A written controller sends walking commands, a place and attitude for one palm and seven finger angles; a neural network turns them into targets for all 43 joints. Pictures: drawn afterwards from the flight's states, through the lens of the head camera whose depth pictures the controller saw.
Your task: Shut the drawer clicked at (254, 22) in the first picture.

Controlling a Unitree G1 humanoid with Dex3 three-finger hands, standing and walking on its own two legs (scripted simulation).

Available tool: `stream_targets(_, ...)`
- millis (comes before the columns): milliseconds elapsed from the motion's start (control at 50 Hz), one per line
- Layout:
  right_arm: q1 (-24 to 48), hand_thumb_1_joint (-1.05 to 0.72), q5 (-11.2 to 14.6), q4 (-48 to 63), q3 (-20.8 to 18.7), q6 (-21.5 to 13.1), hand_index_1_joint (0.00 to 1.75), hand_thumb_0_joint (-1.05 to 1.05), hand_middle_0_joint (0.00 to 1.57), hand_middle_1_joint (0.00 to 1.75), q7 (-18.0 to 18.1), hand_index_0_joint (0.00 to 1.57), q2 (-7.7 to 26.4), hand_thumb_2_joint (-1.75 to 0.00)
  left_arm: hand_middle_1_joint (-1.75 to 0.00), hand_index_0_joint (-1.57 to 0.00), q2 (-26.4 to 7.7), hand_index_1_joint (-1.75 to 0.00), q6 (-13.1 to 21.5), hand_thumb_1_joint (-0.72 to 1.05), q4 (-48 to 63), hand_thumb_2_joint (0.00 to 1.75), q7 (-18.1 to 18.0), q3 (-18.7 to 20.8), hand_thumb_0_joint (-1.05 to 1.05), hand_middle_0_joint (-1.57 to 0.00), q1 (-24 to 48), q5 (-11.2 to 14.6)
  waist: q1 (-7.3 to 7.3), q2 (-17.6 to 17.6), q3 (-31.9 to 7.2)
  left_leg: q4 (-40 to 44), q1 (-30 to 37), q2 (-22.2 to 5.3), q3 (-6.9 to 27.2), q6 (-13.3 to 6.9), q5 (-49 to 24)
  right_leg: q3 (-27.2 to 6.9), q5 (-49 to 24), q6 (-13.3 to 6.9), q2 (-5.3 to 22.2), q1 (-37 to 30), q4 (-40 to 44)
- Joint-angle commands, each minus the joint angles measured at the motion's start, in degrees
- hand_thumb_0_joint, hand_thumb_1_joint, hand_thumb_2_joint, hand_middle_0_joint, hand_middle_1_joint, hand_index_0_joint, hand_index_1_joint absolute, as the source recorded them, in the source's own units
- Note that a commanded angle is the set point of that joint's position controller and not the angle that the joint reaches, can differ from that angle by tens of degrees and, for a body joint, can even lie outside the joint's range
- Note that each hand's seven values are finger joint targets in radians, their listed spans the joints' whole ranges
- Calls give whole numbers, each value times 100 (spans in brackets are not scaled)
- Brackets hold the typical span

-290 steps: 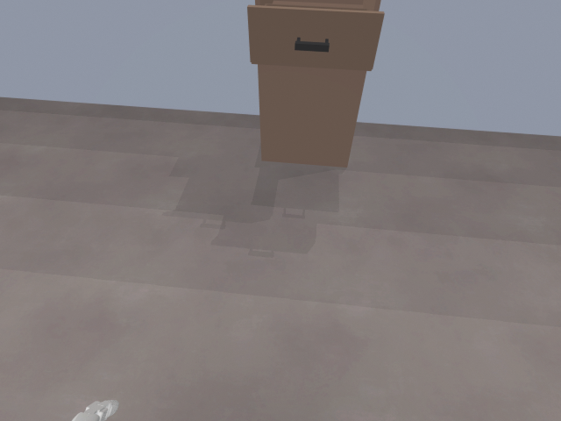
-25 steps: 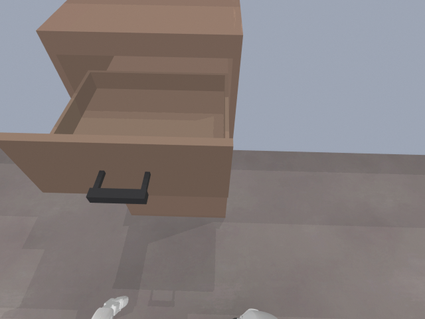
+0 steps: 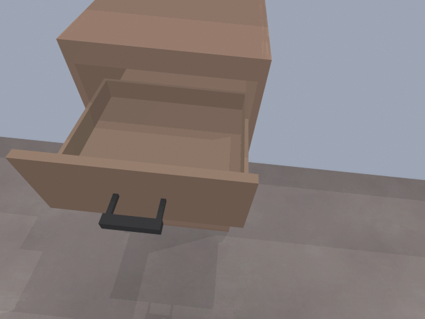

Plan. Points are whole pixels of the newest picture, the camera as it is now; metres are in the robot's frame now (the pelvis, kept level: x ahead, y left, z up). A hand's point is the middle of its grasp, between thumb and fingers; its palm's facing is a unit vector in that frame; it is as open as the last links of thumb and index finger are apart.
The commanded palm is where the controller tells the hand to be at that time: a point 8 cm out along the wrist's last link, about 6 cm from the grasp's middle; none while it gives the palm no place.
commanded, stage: come to a stop and stand still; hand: left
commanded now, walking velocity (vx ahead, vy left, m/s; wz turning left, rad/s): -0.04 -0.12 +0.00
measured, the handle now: (135, 212) +0.29 +0.18 +0.02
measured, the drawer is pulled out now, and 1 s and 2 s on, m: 0.29 0.29 0.29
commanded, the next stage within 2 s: look again from close up in 0.74 s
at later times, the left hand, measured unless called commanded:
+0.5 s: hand out of the picture -0.03 +0.10 -0.17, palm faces +0.04 -0.98 -0.22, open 7.3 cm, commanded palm none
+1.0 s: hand out of the picture -0.07 +0.10 -0.17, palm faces +0.01 -0.98 -0.18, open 7.4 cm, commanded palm none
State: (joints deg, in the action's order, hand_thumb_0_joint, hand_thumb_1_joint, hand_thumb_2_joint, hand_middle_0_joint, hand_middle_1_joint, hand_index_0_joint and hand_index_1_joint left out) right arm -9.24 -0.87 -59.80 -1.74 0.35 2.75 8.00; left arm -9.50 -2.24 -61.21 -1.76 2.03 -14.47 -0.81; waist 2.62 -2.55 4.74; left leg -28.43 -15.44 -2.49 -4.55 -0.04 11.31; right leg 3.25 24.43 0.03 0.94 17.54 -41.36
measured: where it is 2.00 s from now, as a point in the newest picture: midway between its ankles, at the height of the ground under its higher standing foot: outside the picture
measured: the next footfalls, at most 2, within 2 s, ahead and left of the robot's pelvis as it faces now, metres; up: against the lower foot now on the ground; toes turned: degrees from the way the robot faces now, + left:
right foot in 0.22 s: -0.03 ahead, -0.15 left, +0.00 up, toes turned -3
left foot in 0.44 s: -0.01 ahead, +0.06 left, +0.00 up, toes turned +2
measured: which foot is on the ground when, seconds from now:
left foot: down 0.00-0.26, up 0.28-0.42, down 0.44-1.00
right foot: up 0.00-0.20, down 0.22-1.00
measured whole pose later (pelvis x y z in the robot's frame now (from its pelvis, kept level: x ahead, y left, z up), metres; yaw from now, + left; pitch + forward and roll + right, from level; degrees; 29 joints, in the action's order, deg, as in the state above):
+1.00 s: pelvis -0.06 -0.05 +0.00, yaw +0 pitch -1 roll -2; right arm -17.1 -0.5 -61.1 -0.9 0.2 1.7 9.0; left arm -5.3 1.8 -62.7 -2.6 -0.4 -19.2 -1.4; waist -1.0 3.6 2.3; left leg -32.8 -14.3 -3.0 -1.6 0.5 17.1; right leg 4.9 15.3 -3.1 -3.1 9.9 -26.5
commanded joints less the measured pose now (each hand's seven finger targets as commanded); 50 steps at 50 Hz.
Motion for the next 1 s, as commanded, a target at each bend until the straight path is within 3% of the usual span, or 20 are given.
stream_targets(0,-144,-90,-39,264,-230,-29,30,0,20,30,54,20,988,-90,-30,-20,-379,-30,4,90,201,90,-28,149,0,-20,-546,-29,-152,1078,-573,995,490,-1650,1257,-1085,-2644,-405,444,62,94,446,-1314)
stream_targets(60,-220,-90,-49,285,-312,17,30,0,20,30,16,20,1103,-90,-30,-20,-326,-30,-1,90,301,90,-2,146,0,-20,-450,-29,-292,1207,-873,946,922,-1547,1151,-1011,-2121,-286,440,128,103,579,-1058)
stream_targets(140,-147,-90,-35,214,-343,57,30,0,20,30,-66,20,1109,-90,-30,-20,-249,-30,101,90,190,90,17,92,0,-20,-698,-11,-218,1282,-958,700,621,-1187,976,-667,-1128,15,-407,93,61,-423,1094)
stream_targets(160,-137,-90,5,199,-350,70,30,0,20,30,-83,20,1006,-90,-30,-20,-352,-30,136,90,101,90,5,102,0,-20,-893,-40,-138,879,-944,332,431,-905,759,-430,-817,-56,-1139,88,108,-773,1990)
stream_targets(200,-22,-90,67,359,-222,100,30,0,20,30,-147,20,430,-90,-30,-20,-996,-30,195,90,147,90,-21,154,0,-20,-634,-83,-221,-933,-381,-376,-653,-63,105,157,896,-1593,-1638,-407,1406,-685,2712)
stream_targets(220,163,-90,43,412,-192,120,30,0,20,30,-183,20,435,-90,-30,-20,-1039,-30,211,90,248,90,-17,116,0,-20,-364,-63,-201,-853,-337,-679,-317,-62,208,173,1252,-1594,-1569,-716,1665,-121,2817)
stream_targets(260,187,-90,-1,296,-175,157,30,0,20,30,-162,20,460,-90,-30,-20,-823,-30,271,90,219,90,-45,93,0,-20,-114,-66,-258,-1098,-148,-1106,-428,-131,404,128,1222,-1358,-2519,-811,1385,-178,2592)
stream_targets(340,-264,-90,42,-103,-110,111,30,0,20,30,-131,20,384,-90,-30,-20,-648,-30,308,90,104,90,-44,21,0,-20,-152,2,-339,-567,-216,-730,-81,-56,309,163,550,-748,-3426,-654,1021,-623,2127)
stream_targets(420,-530,-90,36,-335,-33,22,30,0,20,30,-68,20,399,-90,-30,-20,-497,-30,299,90,-46,90,-63,-33,0,-20,-299,47,-301,-34,-88,292,668,-277,517,83,-890,-701,-2751,-365,798,-349,2069)
stream_targets(460,-612,-90,21,-441,-11,18,30,0,20,30,-35,20,468,-90,-30,-20,-390,-30,272,90,-87,90,-76,-46,0,-20,-315,48,-263,113,17,498,745,-431,559,56,-870,-741,-2081,-208,620,-342,2303)
stream_targets(500,-655,-90,27,-522,17,-9,30,0,20,30,-5,20,459,-90,-30,-20,-503,-30,272,90,-169,90,-59,-20,0,-20,-387,67,-223,645,-233,454,824,-417,515,44,-1130,-639,-2514,-125,619,-677,2226)
stream_targets(680,-921,-90,0,-602,33,59,30,0,20,30,-40,20,351,-90,-30,-20,-465,-30,259,90,-257,90,-52,-14,0,-20,-392,44,-253,44,203,626,682,-291,403,107,-181,-818,-632,-157,599,-382,2983)
stream_targets(800,-1120,-90,-8,-611,48,21,30,0,20,30,-44,20,306,-90,-30,-20,-335,-30,279,90,-256,90,-53,-17,0,-20,-528,45,-277,145,268,675,619,-290,419,85,-261,-794,-595,-215,580,-293,2932)
stream_targets(820,-428,-90,28,-192,50,-149,30,0,20,30,-102,20,447,-90,-30,-20,-493,-30,557,90,-353,90,-273,-25,0,-20,-1171,-72,50,-305,301,-902,-434,-79,86,241,578,-1434,-5224,508,1050,-837,2553)
stream_targets(840,-940,-90,30,26,57,-89,30,0,20,30,-104,20,238,-90,-30,-20,-691,-30,623,90,-139,90,-269,9,0,-20,-1032,-76,-377,15,-409,-1317,-447,-94,597,30,882,-1315,-6027,266,1432,-1342,2104)
stream_targets(860,-945,-90,34,-3,22,-64,30,0,20,30,-113,20,213,-90,-30,-20,-608,-30,609,90,-51,90,-220,-15,0,-20,-852,-40,-371,492,-504,-1438,-367,-138,490,-25,875,-1017,-5454,-115,1328,-1173,2090)
stream_targets(880,-998,-90,56,69,62,-71,30,0,20,30,-142,20,100,-90,-30,-20,-690,-30,591,90,34,90,-205,9,0,-20,-693,-41,-400,477,-767,-1135,-226,-115,327,-9,861,-916,-5170,-570,1264,-1326,1967)
stream_targets(900,-1023,-90,62,105,73,-77,30,0,20,30,-158,20,86,-90,-30,-20,-633,-30,578,90,121,90,-179,-24,0,-20,-695,-52,-372,39,-832,-935,-101,-5,231,27,843,-817,-4465,-696,1130,-1268,1994)
stream_targets(940,-1210,-90,45,101,61,-97,30,0,20,30,-145,20,172,-90,-30,-20,-496,-30,513,90,171,90,-172,-52,0,-20,-525,-46,-462,-436,-569,-330,330,17,214,11,581,-757,-2606,-687,960,-610,2096)
stream_targets(980,-1376,-90,11,15,84,-156,30,0,20,30,-146,20,274,-90,-30,-20,-343,-30,422,90,218,90,-141,-84,0,-20,-442,-14,-454,-10,-78,203,499,-134,434,-61,124,-598,-977,-469,598,-24,1985)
